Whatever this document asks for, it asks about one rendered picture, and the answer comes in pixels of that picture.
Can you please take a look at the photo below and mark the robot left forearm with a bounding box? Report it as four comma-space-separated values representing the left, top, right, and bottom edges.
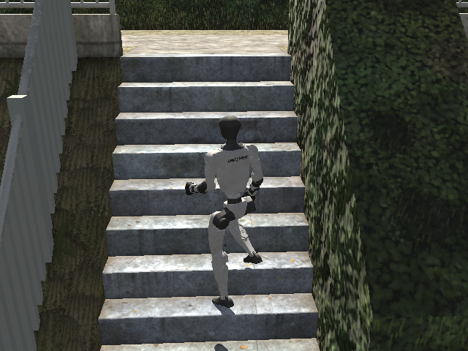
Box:
189, 181, 207, 194

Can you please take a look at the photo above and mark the left robot hand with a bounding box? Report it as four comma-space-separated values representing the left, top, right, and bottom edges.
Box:
185, 182, 194, 195

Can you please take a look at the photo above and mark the right robot hand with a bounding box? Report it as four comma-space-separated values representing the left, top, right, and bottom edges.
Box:
242, 190, 255, 201

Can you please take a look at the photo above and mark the robot left upper arm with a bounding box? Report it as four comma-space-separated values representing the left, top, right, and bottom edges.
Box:
204, 149, 221, 192

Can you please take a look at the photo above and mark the robot right upper arm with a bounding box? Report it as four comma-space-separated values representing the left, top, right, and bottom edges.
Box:
245, 144, 264, 181

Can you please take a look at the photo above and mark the left robot thigh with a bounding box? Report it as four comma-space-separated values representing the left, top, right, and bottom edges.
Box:
208, 209, 230, 266

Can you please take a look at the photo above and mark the robot thigh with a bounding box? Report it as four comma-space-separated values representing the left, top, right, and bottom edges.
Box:
208, 209, 230, 266
227, 196, 256, 230

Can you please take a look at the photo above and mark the right robot thigh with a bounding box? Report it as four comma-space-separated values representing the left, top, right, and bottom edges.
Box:
227, 196, 256, 230

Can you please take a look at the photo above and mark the robot right forearm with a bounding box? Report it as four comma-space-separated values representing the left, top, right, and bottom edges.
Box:
248, 178, 263, 196

